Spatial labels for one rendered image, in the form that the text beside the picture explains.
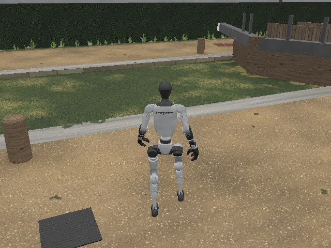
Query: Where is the left robot upper arm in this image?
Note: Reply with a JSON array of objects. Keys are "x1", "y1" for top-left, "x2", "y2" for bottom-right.
[{"x1": 140, "y1": 104, "x2": 155, "y2": 132}]

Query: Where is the left robot forearm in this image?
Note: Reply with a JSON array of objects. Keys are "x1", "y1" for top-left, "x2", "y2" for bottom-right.
[{"x1": 138, "y1": 124, "x2": 146, "y2": 140}]

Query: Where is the robot torso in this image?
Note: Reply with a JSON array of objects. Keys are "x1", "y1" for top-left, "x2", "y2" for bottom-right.
[{"x1": 153, "y1": 102, "x2": 177, "y2": 155}]

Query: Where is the right robot forearm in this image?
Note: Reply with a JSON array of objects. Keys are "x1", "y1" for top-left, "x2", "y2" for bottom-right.
[{"x1": 185, "y1": 125, "x2": 197, "y2": 149}]

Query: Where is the robot left hand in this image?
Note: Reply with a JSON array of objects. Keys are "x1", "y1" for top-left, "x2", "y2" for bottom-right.
[{"x1": 138, "y1": 137, "x2": 149, "y2": 147}]

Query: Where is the robot right hand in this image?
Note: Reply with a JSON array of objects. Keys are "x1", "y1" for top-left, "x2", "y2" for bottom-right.
[{"x1": 187, "y1": 148, "x2": 199, "y2": 161}]

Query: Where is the right robot upper arm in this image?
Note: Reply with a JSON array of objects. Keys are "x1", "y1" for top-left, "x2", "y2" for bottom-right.
[{"x1": 176, "y1": 104, "x2": 190, "y2": 133}]

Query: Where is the robot right foot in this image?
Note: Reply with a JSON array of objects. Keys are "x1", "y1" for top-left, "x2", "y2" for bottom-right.
[{"x1": 177, "y1": 190, "x2": 184, "y2": 202}]

